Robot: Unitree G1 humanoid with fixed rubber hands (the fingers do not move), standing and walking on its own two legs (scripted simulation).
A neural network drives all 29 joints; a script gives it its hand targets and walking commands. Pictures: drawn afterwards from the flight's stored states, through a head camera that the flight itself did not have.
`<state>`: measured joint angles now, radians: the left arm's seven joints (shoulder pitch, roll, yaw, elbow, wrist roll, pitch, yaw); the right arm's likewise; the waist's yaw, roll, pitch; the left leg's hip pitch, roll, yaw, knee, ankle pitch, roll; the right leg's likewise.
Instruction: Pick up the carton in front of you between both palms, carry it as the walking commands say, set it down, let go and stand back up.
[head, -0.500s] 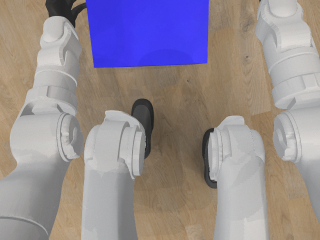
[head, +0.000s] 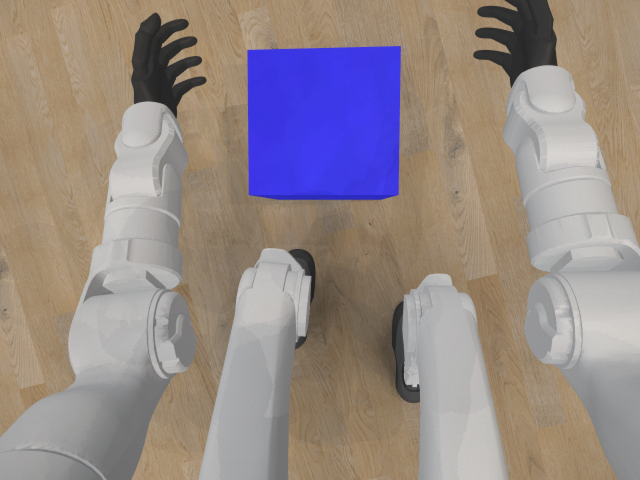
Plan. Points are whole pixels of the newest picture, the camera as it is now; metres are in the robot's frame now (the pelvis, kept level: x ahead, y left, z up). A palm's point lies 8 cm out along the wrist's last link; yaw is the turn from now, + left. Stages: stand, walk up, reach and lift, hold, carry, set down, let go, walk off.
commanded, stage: set down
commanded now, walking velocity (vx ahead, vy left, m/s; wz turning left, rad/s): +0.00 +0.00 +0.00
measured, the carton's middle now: (326, 138) +0.48 +0.09 -0.37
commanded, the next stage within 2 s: let go in 0.42 s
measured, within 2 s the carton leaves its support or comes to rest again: neither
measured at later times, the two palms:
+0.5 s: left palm (48, 51) +0.46 +0.27 +0.03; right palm out of the picture +0.53 -0.13 +0.04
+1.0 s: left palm out of the picture +0.32 +0.27 +0.16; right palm out of the picture +0.38 -0.17 +0.16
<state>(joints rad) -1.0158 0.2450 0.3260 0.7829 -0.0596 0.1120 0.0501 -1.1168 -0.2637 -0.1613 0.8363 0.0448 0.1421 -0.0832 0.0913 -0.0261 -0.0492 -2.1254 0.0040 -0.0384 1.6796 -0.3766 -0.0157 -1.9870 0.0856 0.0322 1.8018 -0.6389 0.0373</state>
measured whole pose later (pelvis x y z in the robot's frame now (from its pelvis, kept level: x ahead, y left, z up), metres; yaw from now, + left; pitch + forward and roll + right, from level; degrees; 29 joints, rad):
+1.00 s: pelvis +0.09 +0.02 +0.25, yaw +2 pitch +22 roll -1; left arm -0.08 0.20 0.11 0.49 0.01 0.02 -0.06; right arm -0.18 -0.16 -0.14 0.58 -0.05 0.01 0.01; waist 0.05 0.00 -0.04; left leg -0.86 -0.02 -0.01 0.70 -0.22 0.02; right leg -0.72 0.02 0.07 0.72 -0.39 0.04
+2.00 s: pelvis +0.13 +0.01 +0.27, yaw +3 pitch +0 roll +0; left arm 0.24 0.34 0.06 0.64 0.04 0.05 0.02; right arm 0.17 -0.32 -0.05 0.75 -0.05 0.01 -0.01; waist 0.00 -0.05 0.01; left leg -0.27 -0.01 -0.01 0.54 -0.27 0.01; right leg -0.11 0.01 0.07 0.49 -0.38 0.01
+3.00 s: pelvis +0.11 +0.01 +0.28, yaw +2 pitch -3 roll +0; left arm 0.20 0.39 0.00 0.94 0.02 0.00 0.02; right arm 0.11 -0.37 -0.01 1.02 -0.02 0.00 -0.01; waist -0.01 -0.03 0.03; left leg -0.19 -0.01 0.00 0.42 -0.18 0.01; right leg -0.03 0.01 0.08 0.36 -0.29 0.02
